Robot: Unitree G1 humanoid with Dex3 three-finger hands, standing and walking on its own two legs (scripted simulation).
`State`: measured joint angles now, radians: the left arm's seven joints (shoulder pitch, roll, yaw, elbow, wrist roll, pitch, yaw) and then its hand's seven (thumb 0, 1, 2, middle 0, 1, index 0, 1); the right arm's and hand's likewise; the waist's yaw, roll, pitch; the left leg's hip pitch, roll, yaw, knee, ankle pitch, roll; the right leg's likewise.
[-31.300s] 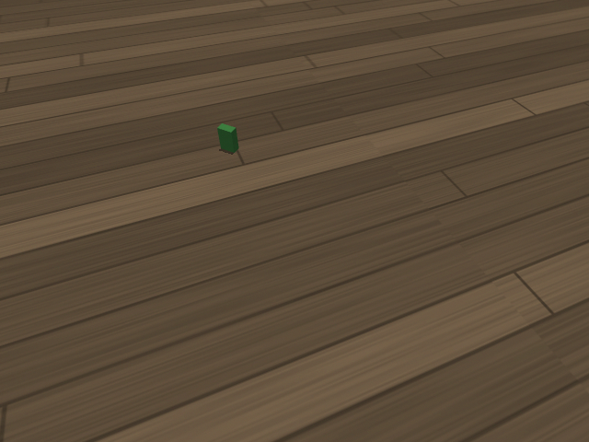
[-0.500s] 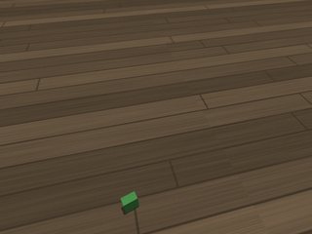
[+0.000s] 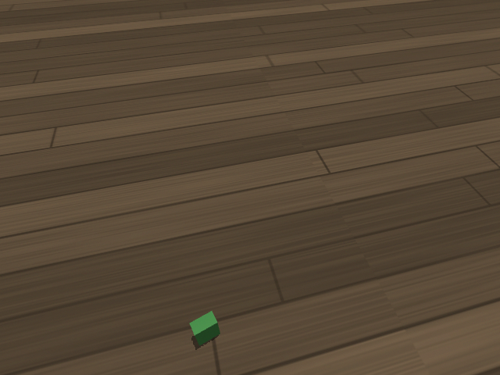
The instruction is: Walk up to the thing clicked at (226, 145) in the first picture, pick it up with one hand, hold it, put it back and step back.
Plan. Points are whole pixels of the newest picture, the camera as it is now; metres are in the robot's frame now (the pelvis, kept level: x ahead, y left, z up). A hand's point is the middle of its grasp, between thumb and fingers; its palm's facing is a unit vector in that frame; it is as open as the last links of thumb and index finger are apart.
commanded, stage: stand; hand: left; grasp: from the side
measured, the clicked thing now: (205, 328) +0.39 +0.19 -0.72
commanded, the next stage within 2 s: step back in 0.60 s
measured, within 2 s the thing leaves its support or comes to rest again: neither
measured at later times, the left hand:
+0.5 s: hand out of the picture +0.08 +0.24 -0.16, palm faces -0.02 -0.94 -0.33, open 7.4 cm
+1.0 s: hand out of the picture +0.03 +0.26 -0.17, palm faces -0.03 -0.91 -0.41, open 7.4 cm
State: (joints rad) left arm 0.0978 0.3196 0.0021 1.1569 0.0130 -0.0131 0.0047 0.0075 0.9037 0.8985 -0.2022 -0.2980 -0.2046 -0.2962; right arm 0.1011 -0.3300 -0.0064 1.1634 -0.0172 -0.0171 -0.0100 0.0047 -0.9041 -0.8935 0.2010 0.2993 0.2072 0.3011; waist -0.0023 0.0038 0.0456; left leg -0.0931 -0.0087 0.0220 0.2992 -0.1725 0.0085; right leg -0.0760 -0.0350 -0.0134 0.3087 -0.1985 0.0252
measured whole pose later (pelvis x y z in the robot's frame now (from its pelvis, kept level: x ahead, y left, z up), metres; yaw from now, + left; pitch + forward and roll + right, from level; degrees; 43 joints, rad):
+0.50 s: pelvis +0.00 +0.00 +0.00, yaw +0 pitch -2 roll +0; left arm 0.10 0.33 0.00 1.15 0.01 -0.02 0.00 0.01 0.90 0.90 -0.20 -0.30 -0.20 -0.30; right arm 0.10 -0.33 -0.01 1.16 -0.01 -0.02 -0.01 0.01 -0.90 -0.89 0.20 0.30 0.21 0.30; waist 0.00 0.00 0.04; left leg -0.08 0.00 0.02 0.29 -0.17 0.00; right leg -0.06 -0.03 -0.01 0.29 -0.19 0.02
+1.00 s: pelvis -0.07 -0.02 -0.03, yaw -1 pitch -2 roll +1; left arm 0.12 0.39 0.06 0.97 0.02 0.04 0.00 0.01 0.91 0.90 -0.20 -0.30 -0.20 -0.30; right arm 0.06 -0.38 -0.06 0.98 -0.02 0.05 0.01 0.01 -0.90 -0.89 0.20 0.30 0.21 0.30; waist 0.00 0.01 0.16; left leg -0.34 0.03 0.03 0.62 -0.24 0.01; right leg -0.32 0.02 0.01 0.79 -0.43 -0.04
